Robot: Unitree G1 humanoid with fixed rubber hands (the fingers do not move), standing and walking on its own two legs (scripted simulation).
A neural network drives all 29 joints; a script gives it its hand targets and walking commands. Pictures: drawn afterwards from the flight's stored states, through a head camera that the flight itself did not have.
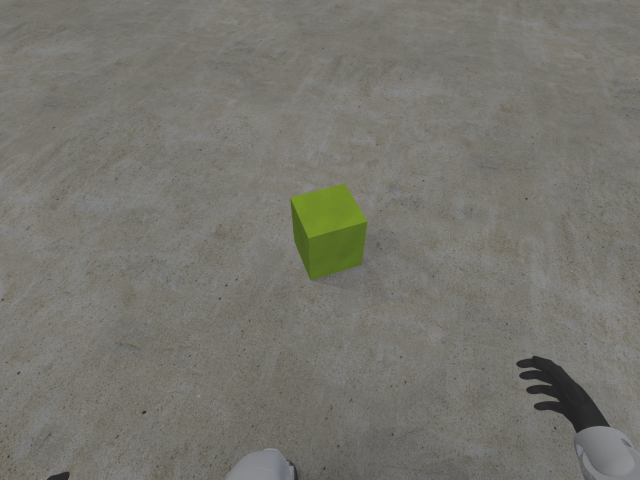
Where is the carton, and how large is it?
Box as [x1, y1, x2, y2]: [290, 184, 366, 280]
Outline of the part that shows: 345,184 290,197 294,241 310,280 361,264 366,220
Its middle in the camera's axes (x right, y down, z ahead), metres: +0.02 -0.04 +1.44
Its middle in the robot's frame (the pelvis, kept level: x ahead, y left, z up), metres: +0.99 +0.07 -0.63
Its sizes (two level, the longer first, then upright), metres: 0.210 0.200 0.250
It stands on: the floor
